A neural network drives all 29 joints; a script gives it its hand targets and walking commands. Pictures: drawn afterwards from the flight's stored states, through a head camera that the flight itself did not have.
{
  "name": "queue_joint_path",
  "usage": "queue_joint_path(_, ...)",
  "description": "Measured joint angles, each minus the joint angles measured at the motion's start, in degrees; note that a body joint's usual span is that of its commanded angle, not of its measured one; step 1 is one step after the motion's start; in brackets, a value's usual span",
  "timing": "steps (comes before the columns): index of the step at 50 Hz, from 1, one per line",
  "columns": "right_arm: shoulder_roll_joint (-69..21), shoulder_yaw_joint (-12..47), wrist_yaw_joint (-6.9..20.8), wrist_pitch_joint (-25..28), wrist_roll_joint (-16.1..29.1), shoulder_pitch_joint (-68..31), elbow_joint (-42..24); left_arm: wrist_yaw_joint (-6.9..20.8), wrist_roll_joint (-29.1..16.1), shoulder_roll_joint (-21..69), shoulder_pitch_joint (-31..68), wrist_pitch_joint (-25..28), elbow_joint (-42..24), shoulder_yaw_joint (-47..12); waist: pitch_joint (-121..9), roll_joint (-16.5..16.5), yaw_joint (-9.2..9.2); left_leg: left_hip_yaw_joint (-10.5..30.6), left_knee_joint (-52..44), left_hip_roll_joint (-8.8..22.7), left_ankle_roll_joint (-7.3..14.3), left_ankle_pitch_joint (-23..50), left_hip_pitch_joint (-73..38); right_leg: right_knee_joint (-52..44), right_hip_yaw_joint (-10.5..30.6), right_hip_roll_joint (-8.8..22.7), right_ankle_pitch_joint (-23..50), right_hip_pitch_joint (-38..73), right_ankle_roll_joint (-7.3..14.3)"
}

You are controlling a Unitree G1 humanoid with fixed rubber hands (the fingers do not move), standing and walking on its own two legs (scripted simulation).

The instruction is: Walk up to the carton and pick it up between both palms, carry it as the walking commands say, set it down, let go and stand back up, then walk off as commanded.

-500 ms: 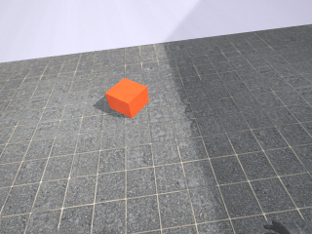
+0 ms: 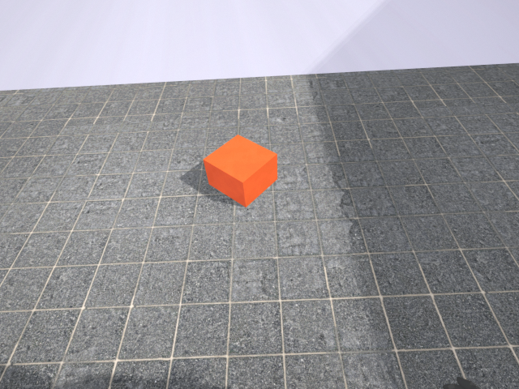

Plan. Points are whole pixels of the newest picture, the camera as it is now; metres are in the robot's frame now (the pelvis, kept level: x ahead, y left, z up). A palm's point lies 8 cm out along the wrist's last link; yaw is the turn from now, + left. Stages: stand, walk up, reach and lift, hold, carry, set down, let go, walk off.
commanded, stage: walk up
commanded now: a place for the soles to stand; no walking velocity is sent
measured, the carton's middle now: (241, 169) +1.28 +0.16 -0.65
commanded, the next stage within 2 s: none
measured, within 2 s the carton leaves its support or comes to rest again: neither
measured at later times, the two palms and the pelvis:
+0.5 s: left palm (50, 359) +0.22 +0.38 -0.09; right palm (423, 345) +0.23 -0.24 -0.09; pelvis +0.12 +0.06 -0.01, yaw +3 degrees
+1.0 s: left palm (50, 299) +0.32 +0.43 -0.09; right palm (377, 276) +0.35 -0.19 -0.08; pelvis +0.23 +0.11 +0.00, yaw +5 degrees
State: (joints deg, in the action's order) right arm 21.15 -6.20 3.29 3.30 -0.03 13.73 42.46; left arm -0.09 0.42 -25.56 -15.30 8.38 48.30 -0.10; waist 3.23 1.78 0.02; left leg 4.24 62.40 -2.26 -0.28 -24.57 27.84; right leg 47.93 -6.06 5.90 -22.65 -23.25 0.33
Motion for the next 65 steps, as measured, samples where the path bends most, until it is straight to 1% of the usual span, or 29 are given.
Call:
queue_joint_path(5, 0.0, 0.0, 0.0, 0.0, 0.0, -0.2, 0.0, 0.0, 0.0, 0.0, -3.5, -0.3, 0.0, 0.0, 0.0, 0.1, 0.04, 0.1, -1.1, 3.8, 0.0, -0.1, 1.0, -0.8, -0.1, 0.3, -2.6, 4.1, 0.2)
queue_joint_path(8, 0.0, 0.0, 0.0, 0.0, 0.0, -0.2, 0.1, 0.2, 0.0, 0.0, -3.7, -0.5, 0.0, 0.0, -0.3, 0.1, 0.05, 0.1, -8.3, 5.6, 0.0, 0.6, 1.1, -0.8, -0.2, 1.1, -3.8, 5.1, -1.8)
queue_joint_path(9, 0.1, 0.0, 0.0, 0.2, 0.0, -0.2, 0.2, 0.3, 0.0, 0.0, -3.5, -0.7, 0.0, 0.0, -0.5, 0.1, 0.06, 0.1, -12.0, 5.6, 0.0, 1.7, 0.8, -0.6, -0.2, 1.5, -4.2, 5.1, -2.8)
queue_joint_path(10, 0.1, 0.0, 0.0, 0.8, 0.0, -0.1, 0.2, 0.3, 0.0, 0.0, -3.0, -0.9, 0.0, 0.0, -0.4, 0.0, 0.05, -0.1, -13.8, 5.0, 0.0, 3.8, 0.5, 1.2, -0.2, 2.3, -4.9, 4.6, -2.4)
queue_joint_path(12, 0.1, 0.1, 0.0, 1.3, 0.0, 0.6, 0.8, 0.4, 0.0, 0.0, -1.3, -2.0, 0.0, 0.0, -0.3, -0.6, 0.1, -0.2, -12.4, 3.3, -0.4, 4.4, 0.3, 9.0, 0.9, 2.9, -5.3, 2.4, 0.0)
queue_joint_path(14, 0.1, 0.1, -0.1, 1.4, 0.0, 1.1, 0.9, 0.4, 0.0, 0.0, 0.5, -2.2, 0.0, 0.0, -0.7, -0.7, 0.08, -0.2, -12.7, 2.7, -0.4, 3.7, -0.1, 15.2, 1.2, 1.8, -5.4, -1.0, 1.1)
queue_joint_path(15, 0.1, 0.1, -0.3, 1.4, 0.0, 1.1, 0.9, 0.4, 0.0, 0.0, 1.4, -2.2, -0.1, 0.0, -0.7, -0.8, 0.07, -0.2, -12.8, 2.6, -0.4, 3.5, -0.3, 16.0, 1.2, 1.2, -5.4, -2.5, 1.4)
queue_joint_path(18, 0.1, 0.1, -0.5, 1.4, 0.0, 1.1, 0.9, 0.5, 0.0, 0.0, 4.6, -2.2, -0.1, 0.0, -0.6, -1.3, 0.04, -0.2, -12.9, 1.8, -0.2, 2.7, -0.3, 15.8, 1.3, 0.8, -5.8, -5.9, 1.4)
queue_joint_path(21, 0.1, 0.1, -0.5, 1.4, 0.0, 1.1, 0.9, 0.5, 0.0, 0.0, 5.8, -2.2, -0.1, 0.0, -0.9, -1.4, 0.02, -0.2, -12.9, 1.5, -0.1, 1.6, -0.9, 12.6, 1.3, 0.0, -5.8, -6.6, 1.1)
queue_joint_path(23, 0.1, 0.1, -0.5, 1.3, 0.0, 1.1, 0.8, 0.5, 0.0, -0.1, 5.7, -2.1, -0.1, 0.0, -1.4, -1.5, -0.02, -0.3, -12.9, 1.3, -0.1, 0.9, -0.9, 4.9, 1.4, -0.6, -5.9, -5.5, 1.3)
queue_joint_path(24, 0.1, 0.1, -0.5, 1.3, 0.0, 1.1, 0.9, 0.5, 0.0, -0.1, 5.5, -1.6, -0.1, 0.0, -1.4, -1.5, 0.0, -0.3, -12.3, 1.2, -0.1, 0.3, -0.9, 0.5, 1.4, -0.7, -4.4, -4.2, 2.0)
queue_joint_path(26, 0.1, 0.4, -0.5, 1.0, 0.0, 1.0, 0.9, 0.5, 0.0, -0.1, 4.0, -0.8, 0.0, 0.0, -0.9, -1.3, -0.01, -0.3, -7.6, 1.1, -0.1, -0.6, -0.5, 1.0, 1.3, -0.7, -0.9, -3.1, 0.5)
queue_joint_path(28, 0.1, 0.4, -0.6, 0.9, 0.0, 0.8, 0.9, 0.5, 0.0, -0.1, 1.5, -0.8, 0.0, 0.0, -1.0, -1.1, -0.01, -0.2, -2.2, 1.0, -0.1, -0.9, 0.4, 0.7, 1.3, -0.6, -1.1, -0.9, -0.1)
queue_joint_path(30, 0.1, 0.4, -0.6, 0.9, 0.0, 0.5, 0.8, 0.5, 0.0, 0.0, -0.8, -0.8, 0.0, 0.0, -1.0, -1.1, 0.02, -0.2, -1.5, 1.7, -0.1, -0.9, 0.9, 0.0, 1.3, -0.6, -1.9, 1.2, -0.5)
queue_joint_path(34, 0.1, 0.5, -0.6, 0.9, 0.0, 0.1, 0.8, 0.5, 0.0, 0.0, -4.0, -1.0, 0.0, 0.0, -0.9, -1.0, 0.04, -0.2, -2.5, 3.9, -0.1, -0.9, 1.3, -0.3, 1.2, -0.5, -4.1, 4.5, -1.0)
queue_joint_path(37, 0.2, 0.5, -0.6, 1.4, 0.0, 0.1, 0.8, 0.5, 0.0, 0.0, -4.0, -1.5, 0.0, 0.0, -1.4, -0.9, 0.07, -0.1, -12.2, 4.4, -0.1, 0.9, 0.9, 0.1, 1.2, 0.4, -5.4, 5.0, -2.7)
queue_joint_path(38, 0.2, 0.5, -0.6, 1.9, 0.0, 0.1, 1.0, 0.5, 0.0, 0.0, -3.6, -1.7, 0.0, 0.0, -1.1, -1.1, 0.05, -0.3, -12.9, 3.9, -0.1, 2.9, 0.7, 2.0, 1.2, 1.0, -5.8, 4.5, -2.4)
queue_joint_path(39, 0.2, 0.7, -0.7, 2.2, 0.0, 0.4, 1.2, 0.6, 0.0, 0.0, -2.8, -2.2, 0.0, 0.0, -0.8, -1.4, 0.09, -0.4, -12.1, 3.2, -0.1, 3.3, 0.7, 5.7, 1.7, 1.3, -5.8, 3.5, -1.2)
queue_joint_path(41, 0.2, 0.8, -0.7, 2.2, 0.0, 1.0, 1.3, 0.6, 0.0, 0.0, -1.2, -2.8, 0.0, 0.0, -0.9, -1.7, 0.11, -0.3, -12.2, 2.5, -0.1, 3.3, 0.0, 13.5, 2.2, 0.4, -5.9, 0.4, 0.5)
queue_joint_path(44, 0.1, 0.8, -1.4, 2.2, 0.0, 1.2, 1.3, 0.6, 0.0, 0.0, 1.7, -2.9, -0.1, 0.0, -0.9, -1.8, 0.07, -0.4, -13.3, 2.4, 0.0, 3.1, -0.7, 17.0, 2.3, -0.7, -5.9, -4.5, 1.2)
queue_joint_path(50, 0.1, 0.8, -1.4, 2.2, 0.0, 1.2, 1.3, 1.0, 0.0, -0.1, 5.9, -2.9, -0.1, 0.0, -1.1, -2.0, 0.04, -0.4, -13.4, 2.2, 0.1, 1.2, -2.3, 13.1, 2.3, -0.7, -6.0, -8.4, 0.7)
queue_joint_path(53, 0.1, 0.8, -1.4, 2.1, 0.0, 1.2, 1.3, 1.0, 0.0, -0.1, 6.2, -2.6, -0.1, 0.0, -1.5, -2.0, 0.0, -0.4, -13.3, 2.2, 0.1, 0.1, -2.4, 3.7, 2.4, -0.8, -5.2, -7.2, 1.1)
queue_joint_path(54, 0.1, 0.8, -1.4, 2.1, 0.0, 1.2, 1.3, 1.0, 0.0, -0.1, 5.8, -2.1, -0.1, 0.0, -1.5, -1.9, 0.02, -0.4, -12.5, 2.2, 0.1, -0.4, -2.4, 0.3, 2.3, -0.9, -2.1, -6.1, 1.1)
queue_joint_path(55, 0.1, 0.8, -1.4, 1.9, 0.0, 1.2, 1.3, 1.0, 0.0, -0.1, 5.2, -1.6, 0.0, 0.0, -1.1, -1.9, 0.01, -0.4, -10.0, 2.2, 0.1, -0.9, -2.3, 0.0, 2.3, -0.9, 2.5, -5.5, 0.6)
queue_joint_path(56, 0.1, 0.9, -1.4, 1.5, 0.0, 1.2, 1.4, 1.0, 0.0, -0.1, 4.2, -1.5, 0.0, 0.0, -1.0, -1.9, -0.01, -0.5, -6.4, 1.9, 0.1, -1.4, -2.1, 0.6, 2.4, -0.9, 3.5, -4.8, -0.2)
queue_joint_path(57, 0.1, 0.9, -1.4, 1.2, 0.0, 1.2, 1.4, 1.0, 0.0, -0.1, 2.9, -1.5, 0.0, 0.0, -1.0, -1.7, -0.02, -0.5, -2.9, 1.7, 0.1, -1.4, -1.9, 0.6, 2.3, -1.0, 2.9, -3.6, -0.6)
queue_joint_path(59, 0.1, 0.9, -1.4, 1.1, 0.0, 1.1, 1.3, 1.0, 0.0, 0.0, 0.5, -1.5, 0.0, 0.0, -1.0, -1.5, 0.02, -0.4, 0.1, 1.7, 0.1, -1.4, -1.7, 0.3, 2.3, -1.0, 1.2, -1.5, -0.3)
queue_joint_path(62, 0.1, 0.9, -1.4, 1.1, 0.0, 1.1, 1.3, 1.0, 0.0, 0.0, -2.2, -1.7, 0.0, 0.0, -1.0, -1.5, 0.04, -0.3, -0.2, 3.1, 0.1, -1.5, -1.5, 0.2, 2.2, -1.0, -0.4, 0.4, 0.2)
queue_joint_path(65, 0.2, 0.9, -1.4, 1.1, 0.0, 1.1, 1.3, 1.0, 0.0, 0.0, -3.4, -1.8, 0.0, 0.0, -1.0, -1.5, 0.06, -0.3, -3.7, 4.3, 0.1, -1.7, -1.5, 0.2, 2.2, -0.8, -1.6, 1.4, 0.2)
